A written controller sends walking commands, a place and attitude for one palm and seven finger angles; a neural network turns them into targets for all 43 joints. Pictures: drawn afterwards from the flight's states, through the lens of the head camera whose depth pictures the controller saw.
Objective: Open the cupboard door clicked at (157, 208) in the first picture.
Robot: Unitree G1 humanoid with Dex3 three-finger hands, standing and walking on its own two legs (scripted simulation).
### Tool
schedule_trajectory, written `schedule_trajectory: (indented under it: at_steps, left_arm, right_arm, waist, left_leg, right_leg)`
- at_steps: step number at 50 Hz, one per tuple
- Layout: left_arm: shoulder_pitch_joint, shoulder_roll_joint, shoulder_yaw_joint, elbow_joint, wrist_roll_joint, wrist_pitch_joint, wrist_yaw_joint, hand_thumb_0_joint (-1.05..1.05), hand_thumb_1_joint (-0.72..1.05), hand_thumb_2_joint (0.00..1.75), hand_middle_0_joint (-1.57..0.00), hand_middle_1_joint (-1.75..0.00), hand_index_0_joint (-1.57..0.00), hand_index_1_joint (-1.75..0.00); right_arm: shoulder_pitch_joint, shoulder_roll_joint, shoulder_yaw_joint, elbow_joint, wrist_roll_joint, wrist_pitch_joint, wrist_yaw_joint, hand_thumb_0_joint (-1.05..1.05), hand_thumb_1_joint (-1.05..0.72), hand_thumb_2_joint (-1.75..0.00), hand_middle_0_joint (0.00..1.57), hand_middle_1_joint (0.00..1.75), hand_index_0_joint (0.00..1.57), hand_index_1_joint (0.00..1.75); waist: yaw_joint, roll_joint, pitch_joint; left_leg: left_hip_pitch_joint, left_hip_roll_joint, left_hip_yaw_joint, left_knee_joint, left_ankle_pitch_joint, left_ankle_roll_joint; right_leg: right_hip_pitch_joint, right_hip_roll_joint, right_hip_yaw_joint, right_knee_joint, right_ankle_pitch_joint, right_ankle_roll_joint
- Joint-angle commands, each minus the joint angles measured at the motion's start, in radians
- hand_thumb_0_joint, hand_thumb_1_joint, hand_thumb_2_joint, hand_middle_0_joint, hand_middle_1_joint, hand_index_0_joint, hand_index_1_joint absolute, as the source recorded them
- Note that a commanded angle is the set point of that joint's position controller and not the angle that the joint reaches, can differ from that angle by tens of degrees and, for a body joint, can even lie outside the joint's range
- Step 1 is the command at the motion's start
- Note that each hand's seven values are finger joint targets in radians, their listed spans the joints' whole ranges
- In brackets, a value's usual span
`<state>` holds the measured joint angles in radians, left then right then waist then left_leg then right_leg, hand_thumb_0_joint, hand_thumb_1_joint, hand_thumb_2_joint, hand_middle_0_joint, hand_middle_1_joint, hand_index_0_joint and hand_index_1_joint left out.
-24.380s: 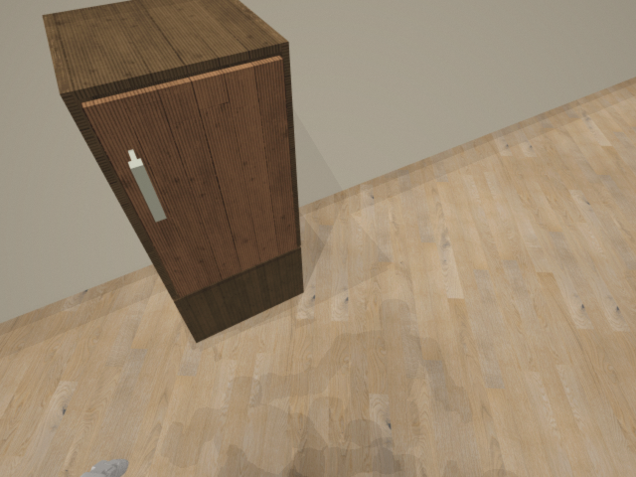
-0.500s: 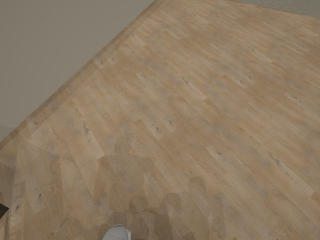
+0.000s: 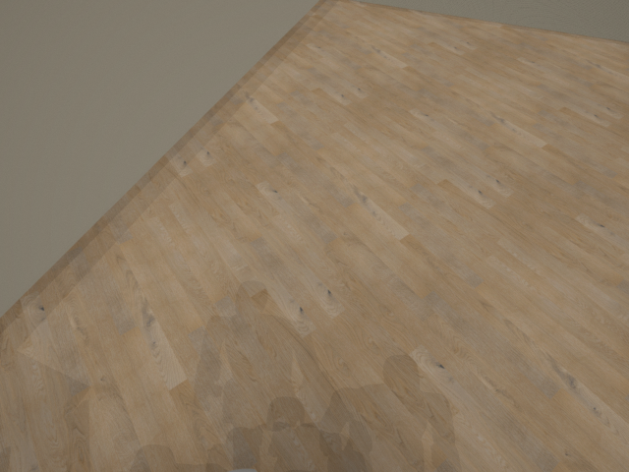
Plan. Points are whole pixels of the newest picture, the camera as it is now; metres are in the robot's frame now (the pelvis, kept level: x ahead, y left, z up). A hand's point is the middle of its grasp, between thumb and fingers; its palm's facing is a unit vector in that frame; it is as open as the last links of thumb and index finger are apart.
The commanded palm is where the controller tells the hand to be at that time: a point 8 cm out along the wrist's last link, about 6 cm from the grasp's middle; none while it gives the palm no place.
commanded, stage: walk to a spot facing it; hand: left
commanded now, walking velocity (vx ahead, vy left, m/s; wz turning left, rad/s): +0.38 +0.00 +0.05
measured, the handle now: out of the picture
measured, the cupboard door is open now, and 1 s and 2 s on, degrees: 43 43 43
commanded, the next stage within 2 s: turn to face it in 0.42 s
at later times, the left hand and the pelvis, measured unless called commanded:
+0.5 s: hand (220, 357) +0.31 +0.18 -0.15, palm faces +0.04 -0.98 -0.20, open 7.3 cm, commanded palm none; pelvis +0.23 -0.01 +0.01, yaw +1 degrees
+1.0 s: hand (225, 311) +0.40 +0.19 -0.17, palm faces +0.30 -0.93 -0.22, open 7.3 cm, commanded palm none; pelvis +0.39 -0.03 +0.00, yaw +16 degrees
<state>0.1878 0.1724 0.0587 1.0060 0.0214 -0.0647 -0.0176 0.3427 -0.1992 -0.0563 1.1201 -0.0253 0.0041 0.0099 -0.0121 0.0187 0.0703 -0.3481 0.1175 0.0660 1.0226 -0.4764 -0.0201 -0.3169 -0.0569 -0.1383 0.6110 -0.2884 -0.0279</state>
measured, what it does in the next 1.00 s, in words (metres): walks ahead, turning left: left foot, then right foot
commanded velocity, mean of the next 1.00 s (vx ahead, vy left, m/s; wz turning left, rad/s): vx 0.16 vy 0.00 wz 0.34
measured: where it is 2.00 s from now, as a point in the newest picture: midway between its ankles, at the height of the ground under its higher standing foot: (355, 378)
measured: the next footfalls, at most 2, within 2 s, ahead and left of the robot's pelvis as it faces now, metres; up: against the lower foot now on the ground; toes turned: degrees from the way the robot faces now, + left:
left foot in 0.24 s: +0.24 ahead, +0.14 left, +0.00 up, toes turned +10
right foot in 0.54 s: +0.37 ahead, -0.15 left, +0.00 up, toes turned -6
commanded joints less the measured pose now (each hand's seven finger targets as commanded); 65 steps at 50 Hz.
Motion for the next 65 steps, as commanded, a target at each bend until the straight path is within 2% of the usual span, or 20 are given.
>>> schedule_trajectory:
  at_steps: [1,7,10,12,13,19,24,25,27,28,33,39,40,42,43,55,56,58,61,65]
  left_arm:
    - [0.145,0.130,0.032,0.022,0.009,-0.008,0.026,0.00,0.90,0.90,-0.20,-0.30,-0.20,-0.30]
    - [0.160,0.158,0.032,0.061,-0.001,-0.021,0.014,0.00,0.90,0.90,-0.20,-0.30,-0.20,-0.30]
    - [0.136,0.135,0.028,0.057,-0.009,-0.015,0.013,0.00,0.90,0.90,-0.20,-0.30,-0.20,-0.30]
    - [0.105,0.070,0.008,-0.010,-0.011,-0.015,0.003,0.00,0.90,0.90,-0.20,-0.30,-0.20,-0.30]
    - [0.025,0.081,0.011,-0.041,0.002,-0.016,0.009,0.00,0.90,0.90,-0.20,-0.30,-0.20,-0.30]
    - [0.008,0.034,0.008,-0.026,0.004,0.022,-0.019,0.00,0.90,0.90,-0.20,-0.30,-0.20,-0.30]
    - [0.099,0.070,0.019,0.007,0.009,0.024,-0.020,0.00,0.90,0.90,-0.20,-0.30,-0.20,-0.30]
    - [0.157,0.109,0.030,0.022,0.010,0.018,-0.014,0.00,0.90,0.90,-0.20,-0.30,-0.20,-0.30]
    - [0.289,0.279,0.058,0.047,0.008,0.012,0.008,0.00,0.90,0.90,-0.20,-0.30,-0.20,-0.30]
    - [0.262,0.262,0.051,0.035,0.006,0.014,0.018,0.00,0.90,0.90,-0.20,-0.30,-0.20,-0.30]
    - [0.091,0.149,0.027,-0.011,0.006,0.003,0.034,0.00,0.90,0.90,-0.20,-0.30,-0.20,-0.30]
    - [0.055,0.189,0.044,-0.039,-0.004,0.018,0.038,0.00,0.90,0.90,-0.20,-0.30,-0.20,-0.30]
    - [0.045,0.189,0.044,-0.051,-0.008,0.024,0.037,0.00,0.90,0.90,-0.20,-0.30,-0.20,-0.30]
    - [0.032,0.116,0.023,-0.117,-0.022,0.042,0.034,0.00,0.90,0.90,-0.20,-0.30,-0.20,-0.30]
    - [-0.022,0.145,0.023,-0.154,-0.008,0.056,0.041,0.00,0.90,0.90,-0.20,-0.30,-0.20,-0.30]
    - [0.076,0.146,0.037,-0.151,-0.006,0.083,0.024,0.00,0.90,0.90,-0.20,-0.30,-0.20,-0.30]
    - [0.126,0.186,0.045,-0.152,0.000,0.074,0.028,0.00,0.90,0.90,-0.20,-0.30,-0.20,-0.30]
    - [0.108,0.330,0.061,-0.187,0.016,0.067,0.040,0.00,0.90,0.90,-0.20,-0.30,-0.20,-0.30]
    - [-0.028,0.221,0.037,-0.219,0.006,0.061,0.049,0.00,0.90,0.90,-0.20,-0.30,-0.20,-0.30]
    - [0.055,0.228,0.039,-0.190,0.006,0.049,0.046,0.00,0.90,0.90,-0.20,-0.30,-0.20,-0.30]
  right_arm:
    - [-0.117,-0.014,-0.010,-0.126,0.002,-0.049,0.006,0.00,-0.90,-0.90,0.20,0.30,0.20,0.30]
    - [-0.140,0.007,-0.004,-0.145,0.002,-0.055,0.026,0.00,-0.90,-0.90,0.20,0.30,0.20,0.30]
    - [0.021,-0.069,-0.019,-0.094,-0.004,-0.072,0.011,0.00,-0.90,-0.90,0.20,0.30,0.20,0.30]
    - [0.278,-0.243,-0.062,-0.042,-0.018,-0.071,-0.017,0.00,-0.90,-0.90,0.20,0.30,0.20,0.30]
    - [0.257,-0.237,-0.058,-0.038,-0.017,-0.063,-0.017,0.00,-0.90,-0.90,0.20,0.30,0.20,0.30]
    - [0.011,-0.116,-0.025,-0.096,-0.011,-0.082,-0.027,0.00,-0.90,-0.90,0.20,0.30,0.20,0.30]
    - [-0.048,-0.124,-0.029,-0.097,-0.005,-0.054,-0.017,0.00,-0.90,-0.90,0.20,0.30,0.20,0.30]
    - [-0.057,-0.108,-0.027,-0.100,-0.001,-0.051,-0.015,0.00,-0.90,-0.90,0.20,0.30,0.20,0.30]
    - [-0.075,-0.022,-0.007,-0.145,0.011,-0.039,-0.005,0.00,-0.90,-0.90,0.20,0.30,0.20,0.30]
    - [-0.106,-0.045,-0.011,-0.153,0.009,-0.038,-0.009,0.00,-0.90,-0.90,0.20,0.30,0.20,0.30]
    - [-0.106,0.003,0.001,-0.123,0.012,-0.018,0.000,0.00,-0.90,-0.90,0.20,0.30,0.20,0.30]
    - [-0.099,-0.023,0.004,-0.159,0.007,-0.011,0.014,0.00,-0.90,-0.90,0.20,0.30,0.20,0.30]
    - [-0.040,-0.065,-0.007,-0.150,0.002,-0.014,0.013,0.00,-0.90,-0.90,0.20,0.30,0.20,0.30]
    - [0.086,-0.262,-0.052,-0.154,-0.006,-0.016,-0.005,0.00,-0.90,-0.90,0.20,0.30,0.20,0.30]
    - [0.095,-0.288,-0.052,-0.157,-0.003,-0.006,-0.014,0.00,-0.90,-0.90,0.20,0.30,0.20,0.30]
    - [-0.248,-0.244,-0.062,-0.296,-0.002,0.025,-0.015,0.00,-0.90,-0.90,0.20,0.30,0.20,0.30]
    - [-0.270,-0.217,-0.062,-0.313,0.005,0.028,-0.011,0.00,-0.90,-0.90,0.20,0.30,0.20,0.30]
    - [-0.298,-0.140,-0.050,-0.361,0.009,0.027,0.005,0.00,-0.90,-0.90,0.20,0.30,0.20,0.30]
    - [-0.244,-0.134,-0.052,-0.316,0.006,0.045,0.013,0.00,-0.90,-0.90,0.20,0.30,0.20,0.30]
    - [-0.292,-0.086,-0.022,-0.320,0.015,0.036,0.022,0.00,-0.90,-0.90,0.20,0.30,0.20,0.30]
  waist:
    - [0.036,-0.158,-0.035]
    - [0.023,-0.103,-0.020]
    - [-0.067,-0.001,-0.074]
    - [-0.155,0.290,-0.199]
    - [-0.148,0.178,-0.129]
    - [-0.012,0.122,-0.048]
    - [0.052,0.047,-0.050]
    - [0.083,-0.023,-0.053]
    - [0.144,-0.379,-0.086]
    - [0.138,-0.319,-0.056]
    - [0.031,-0.180,-0.066]
    - [0.001,-0.152,-0.116]
    - [-0.035,-0.097,-0.151]
    - [-0.098,0.348,-0.240]
    - [-0.103,0.162,-0.222]
    - [0.041,0.140,-0.119]
    - [0.070,0.048,-0.119]
    - [0.092,-0.335,-0.083]
    - [0.000,-0.268,-0.069]
    - [0.042,-0.215,-0.114]
  left_leg:
    - [-0.231,0.058,-0.028,-0.040,0.070,-0.004]
    - [-0.080,-0.021,0.084,-0.420,0.254,-0.001]
    - [0.254,-0.032,0.077,-0.556,0.304,0.038]
    - [0.567,0.353,-0.490,-0.730,0.248,0.233]
    - [0.463,0.379,-0.501,-0.757,0.159,0.262]
    - [0.143,0.194,-0.101,-0.798,0.299,0.147]
    - [-0.008,0.099,-0.034,-0.680,0.050,0.093]
    - [-0.072,0.045,0.002,-0.568,0.002,0.063]
    - [-0.299,-0.091,0.075,-0.090,-0.198,0.011]
    - [-0.314,-0.049,-0.014,0.048,-0.165,0.016]
    - [-0.189,-0.001,-0.003,-0.058,0.031,-0.017]
    - [0.010,-0.069,0.101,-0.452,0.276,-0.011]
    - [0.150,-0.071,0.087,-0.531,0.396,0.001]
    - [0.390,0.332,-0.447,-0.622,1.027,0.240]
    - [0.324,0.362,-0.474,-0.625,0.847,0.283]
    - [-0.074,0.068,-0.304,-0.626,0.245,0.121]
    - [-0.149,0.004,-0.262,-0.541,0.168,0.077]
    - [-0.292,-0.155,-0.068,-0.020,-0.138,-0.017]
    - [-0.270,-0.072,-0.090,0.214,0.008,-0.029]
    - [-0.189,-0.088,0.012,-0.125,0.013,-0.050]
  right_leg:
    - [0.184,-0.285,0.296,-0.407,0.062,-0.155]
    - [0.211,-0.219,0.155,-0.368,0.154,-0.117]
    - [0.090,-0.137,0.056,-0.104,0.280,-0.056]
    - [-0.296,0.053,-0.010,0.470,-0.252,0.022]
    - [-0.362,0.018,0.087,0.608,-0.292,0.003]
    - [-0.178,-0.085,0.080,0.260,-0.045,0.041]
    - [0.147,0.005,-0.026,-0.019,0.091,0.050]
    - [0.248,-0.021,0.025,-0.090,0.041,0.038]
    - [0.378,-0.397,0.514,-0.403,-0.139,-0.111]
    - [0.320,-0.420,0.544,-0.426,-0.138,-0.156]
    - [0.211,-0.317,0.092,-0.292,0.544,-0.098]
    - [0.235,-0.265,-0.051,-0.109,0.608,-0.025]
    - [0.167,-0.251,-0.067,0.007,0.543,0.005]
    - [-0.207,-0.035,-0.039,0.472,-0.401,0.118]
    - [-0.230,-0.029,0.092,0.576,-0.408,0.101]
    - [0.122,0.042,0.060,-0.005,-0.037,0.089]
    - [0.210,-0.003,0.108,-0.168,-0.010,0.076]
    - [0.146,-0.443,0.539,-0.423,-0.074,-0.115]
    - [0.106,-0.306,0.276,-0.299,0.234,-0.101]
    - [0.295,-0.269,0.107,-0.174,0.692,-0.078]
